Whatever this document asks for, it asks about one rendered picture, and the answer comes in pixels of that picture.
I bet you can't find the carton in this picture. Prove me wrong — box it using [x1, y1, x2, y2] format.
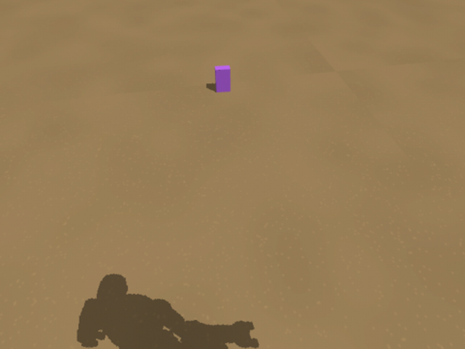
[215, 65, 230, 92]

